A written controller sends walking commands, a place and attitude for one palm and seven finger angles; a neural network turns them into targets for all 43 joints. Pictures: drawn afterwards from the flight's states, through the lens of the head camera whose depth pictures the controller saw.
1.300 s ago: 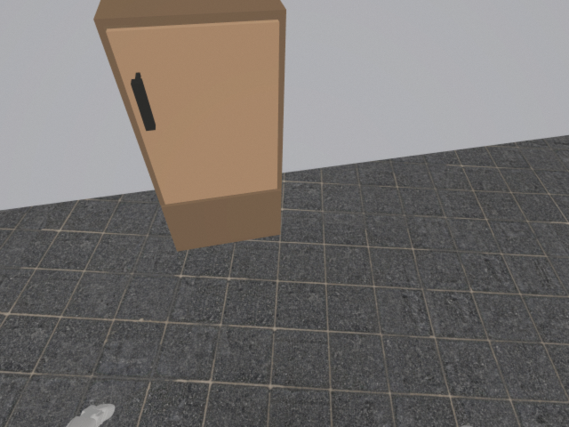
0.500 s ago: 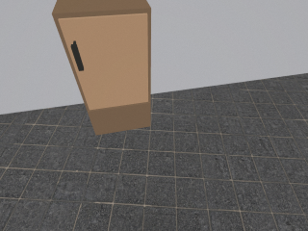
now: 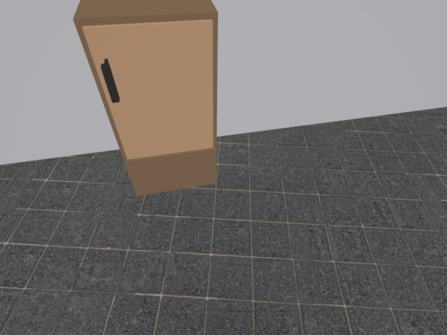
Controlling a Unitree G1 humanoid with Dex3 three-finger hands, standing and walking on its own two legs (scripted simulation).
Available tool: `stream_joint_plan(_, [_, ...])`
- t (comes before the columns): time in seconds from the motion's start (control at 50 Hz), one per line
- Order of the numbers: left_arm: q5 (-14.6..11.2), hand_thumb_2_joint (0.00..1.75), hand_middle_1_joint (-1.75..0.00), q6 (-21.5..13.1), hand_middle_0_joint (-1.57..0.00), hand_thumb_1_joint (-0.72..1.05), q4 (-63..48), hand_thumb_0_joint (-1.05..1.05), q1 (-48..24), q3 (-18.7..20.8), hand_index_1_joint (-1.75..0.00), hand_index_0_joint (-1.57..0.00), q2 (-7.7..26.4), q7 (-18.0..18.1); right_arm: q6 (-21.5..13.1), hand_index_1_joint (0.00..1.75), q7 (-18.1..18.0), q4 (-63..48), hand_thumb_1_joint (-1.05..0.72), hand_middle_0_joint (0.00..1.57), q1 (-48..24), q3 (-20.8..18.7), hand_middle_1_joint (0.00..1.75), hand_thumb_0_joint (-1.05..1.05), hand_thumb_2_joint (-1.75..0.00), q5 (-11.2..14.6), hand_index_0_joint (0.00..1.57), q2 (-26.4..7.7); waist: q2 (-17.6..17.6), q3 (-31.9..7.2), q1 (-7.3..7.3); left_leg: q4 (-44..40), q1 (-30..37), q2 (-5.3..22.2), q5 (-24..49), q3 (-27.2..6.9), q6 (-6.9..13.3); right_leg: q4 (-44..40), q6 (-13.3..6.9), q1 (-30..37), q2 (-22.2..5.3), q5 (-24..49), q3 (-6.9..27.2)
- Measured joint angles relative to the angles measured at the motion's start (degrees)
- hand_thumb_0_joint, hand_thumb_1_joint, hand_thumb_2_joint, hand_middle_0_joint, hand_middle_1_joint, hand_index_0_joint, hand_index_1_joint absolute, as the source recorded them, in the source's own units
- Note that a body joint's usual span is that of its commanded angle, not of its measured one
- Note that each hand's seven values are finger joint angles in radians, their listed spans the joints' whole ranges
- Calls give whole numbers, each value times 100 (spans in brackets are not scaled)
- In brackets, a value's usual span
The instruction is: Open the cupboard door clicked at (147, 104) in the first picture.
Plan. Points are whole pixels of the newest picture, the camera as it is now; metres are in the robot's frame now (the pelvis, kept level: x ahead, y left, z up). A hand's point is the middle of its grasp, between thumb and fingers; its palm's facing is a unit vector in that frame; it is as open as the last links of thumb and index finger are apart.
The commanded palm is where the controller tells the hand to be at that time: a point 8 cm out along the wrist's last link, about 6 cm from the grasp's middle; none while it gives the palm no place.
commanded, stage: look at it before walking up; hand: left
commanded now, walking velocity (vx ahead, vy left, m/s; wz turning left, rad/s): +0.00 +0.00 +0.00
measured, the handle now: (111, 80) +0.90 +0.45 -0.04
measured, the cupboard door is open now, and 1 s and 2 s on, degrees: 0 0 0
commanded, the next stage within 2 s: turn to face it in 0.34 s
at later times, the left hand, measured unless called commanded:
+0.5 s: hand out of the picture +0.08 +0.25 -0.16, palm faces -0.03 -0.94 -0.34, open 7.3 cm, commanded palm none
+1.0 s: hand out of the picture +0.01 +0.22 -0.19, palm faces +0.13 -0.96 -0.24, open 7.3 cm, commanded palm none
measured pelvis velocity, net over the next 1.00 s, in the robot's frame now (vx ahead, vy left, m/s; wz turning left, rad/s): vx -0.02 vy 0.01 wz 0.14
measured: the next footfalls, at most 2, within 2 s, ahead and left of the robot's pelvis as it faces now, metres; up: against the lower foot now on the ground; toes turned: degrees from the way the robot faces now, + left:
right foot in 1.20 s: +0.00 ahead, -0.12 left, +0.00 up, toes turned +11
left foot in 1.68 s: +0.06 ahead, +0.18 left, +0.00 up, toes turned +24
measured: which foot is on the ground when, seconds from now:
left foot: down 0.00-1.00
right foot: down 0.00-0.88, up 0.90-1.00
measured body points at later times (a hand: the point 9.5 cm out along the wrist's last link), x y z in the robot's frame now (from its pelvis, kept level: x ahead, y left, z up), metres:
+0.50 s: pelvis +0.01 +0.00 +0.00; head +0.01 +0.00 +0.45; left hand +0.08 +0.30 -0.13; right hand +0.09 -0.29 -0.13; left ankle +0.00 +0.13 -0.75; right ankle +0.01 -0.11 -0.75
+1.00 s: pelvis -0.02 +0.01 -0.01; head +0.01 +0.03 +0.44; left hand +0.01 +0.27 -0.17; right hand +0.04 -0.21 -0.16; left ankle +0.00 +0.13 -0.75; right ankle -0.03 -0.12 -0.70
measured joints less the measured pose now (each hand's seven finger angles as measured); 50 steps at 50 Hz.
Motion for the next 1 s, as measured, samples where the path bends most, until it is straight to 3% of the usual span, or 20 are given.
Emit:
stream_joint_plan(0.58, [-5,90,-30,30,-21,90,-50,0,-39,37,-30,-21,-1,44,35,30,-11,-66,-91,20,-47,-5,30,1,-90,8,20,5,23,49,-9,22,-17,-51,-34,-78,7,62,20,2,-53,-92,-79])
stream_joint_plan(0.76, [5,90,-30,179,-20,91,-350,0,89,43,-30,-21,-382,137,254,30,3,-295,-91,20,166,-37,30,1,-90,-5,20,349,85,105,-16,842,-581,-144,-323,-339,13,683,26,-356,-141,-402,-348])
stream_joint_plan(0.84, [26,90,-30,234,-20,90,-453,0,221,47,-30,-21,-534,147,305,30,22,-389,-91,20,310,-81,30,1,-90,-5,20,557,37,199,-25,1289,-805,-178,-516,-277,74,1044,68,-477,-245,-582,-485])
stream_joint_plan(0.9, [15,90,-30,306,-21,90,-462,0,318,87,-30,-21,-558,155,271,30,39,-445,-91,20,424,-81,30,1,-90,-38,20,749,-140,218,0,1339,-858,-305,-503,-243,192,1421,152,-655,-360,-830,-426])
stream_joint_plan(0.96, [9,90,-30,361,-20,91,-450,0,294,138,-30,-21,-564,174,204,30,-3,-511,-91,20,542,-68,30,1,-90,-40,20,922,-176,265,-33,1098,-857,-348,-301,-340,218,2457,171,-1004,-229,-1589,-222])
stream_joint_plan(1.0, [9,90,-30,352,-20,91,-475,0,271,180,-30,-21,-586,170,199,30,-33,-530,-91,20,614,-73,30,1,-90,-44,20,982,-124,275,-45,852,-847,-349,-104,-451,214,2923,182,-1158,-150,-1680,-159])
